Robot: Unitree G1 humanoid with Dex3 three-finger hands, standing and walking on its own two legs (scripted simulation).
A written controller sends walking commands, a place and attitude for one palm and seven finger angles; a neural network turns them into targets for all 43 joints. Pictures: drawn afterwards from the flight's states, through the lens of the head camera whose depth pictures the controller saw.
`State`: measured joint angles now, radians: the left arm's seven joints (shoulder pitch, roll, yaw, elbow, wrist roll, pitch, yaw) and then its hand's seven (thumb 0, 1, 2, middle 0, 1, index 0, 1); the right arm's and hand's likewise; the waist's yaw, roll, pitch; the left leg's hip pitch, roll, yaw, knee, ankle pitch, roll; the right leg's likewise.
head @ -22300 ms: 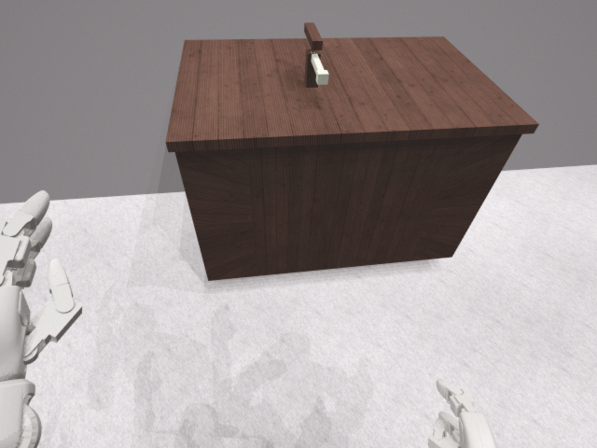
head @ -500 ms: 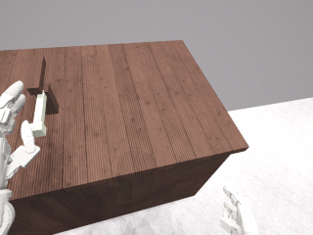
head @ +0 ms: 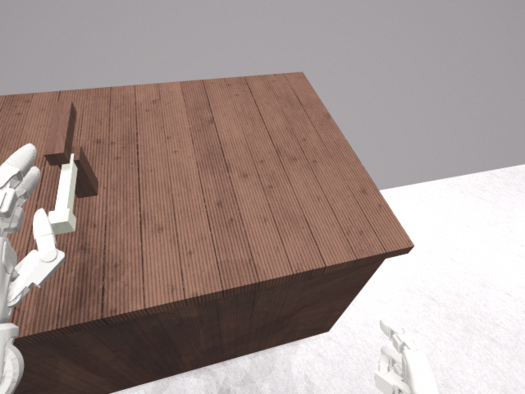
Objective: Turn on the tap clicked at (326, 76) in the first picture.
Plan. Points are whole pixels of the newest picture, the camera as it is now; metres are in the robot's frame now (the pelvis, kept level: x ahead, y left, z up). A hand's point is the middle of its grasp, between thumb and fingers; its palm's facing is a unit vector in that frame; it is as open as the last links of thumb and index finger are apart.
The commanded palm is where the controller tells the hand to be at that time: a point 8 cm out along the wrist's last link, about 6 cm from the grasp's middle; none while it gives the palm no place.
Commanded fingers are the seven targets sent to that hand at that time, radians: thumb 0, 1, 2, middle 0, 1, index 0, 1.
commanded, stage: turn the palm inward beside the body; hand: left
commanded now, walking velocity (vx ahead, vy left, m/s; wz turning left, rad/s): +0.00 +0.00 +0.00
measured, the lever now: (62, 221) +0.33 +0.34 +0.05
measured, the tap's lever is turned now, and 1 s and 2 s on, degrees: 0 0 0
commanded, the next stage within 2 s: none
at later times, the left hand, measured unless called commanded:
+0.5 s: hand (44, 305) +0.17 +0.24 +0.16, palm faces +0.61 -0.75 -0.26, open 7.4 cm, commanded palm +0.13 +0.26 +0.16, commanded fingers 0.00 0.90 0.90 -0.20 -0.30 -0.20 -0.30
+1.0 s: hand (82, 311) +0.18 +0.22 +0.12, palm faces +0.50 -0.83 -0.25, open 7.4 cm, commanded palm +0.12 +0.25 +0.14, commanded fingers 0.00 0.90 0.90 -0.20 -0.30 -0.20 -0.30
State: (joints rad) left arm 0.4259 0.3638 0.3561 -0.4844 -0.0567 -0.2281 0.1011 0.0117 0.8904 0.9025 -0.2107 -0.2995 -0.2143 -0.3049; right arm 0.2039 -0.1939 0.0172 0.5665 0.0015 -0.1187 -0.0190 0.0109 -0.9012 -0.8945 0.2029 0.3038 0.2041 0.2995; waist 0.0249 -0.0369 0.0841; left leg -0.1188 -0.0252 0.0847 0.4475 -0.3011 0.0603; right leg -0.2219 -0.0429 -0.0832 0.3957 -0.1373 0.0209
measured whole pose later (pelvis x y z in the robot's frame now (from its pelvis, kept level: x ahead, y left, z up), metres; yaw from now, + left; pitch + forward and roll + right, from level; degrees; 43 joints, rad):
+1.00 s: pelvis -0.01 -0.05 -0.03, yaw +6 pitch +2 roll +0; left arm 0.43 0.30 0.28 -0.40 -0.18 -0.05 0.11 0.01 0.89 0.90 -0.21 -0.30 -0.21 -0.30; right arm 0.21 -0.25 0.01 0.67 0.03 -0.21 -0.08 0.01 -0.90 -0.89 0.20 0.30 0.20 0.30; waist 0.07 0.04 -0.04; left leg -0.37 -0.03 -0.04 0.74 -0.41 0.01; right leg -0.43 0.00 -0.09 0.71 -0.32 -0.04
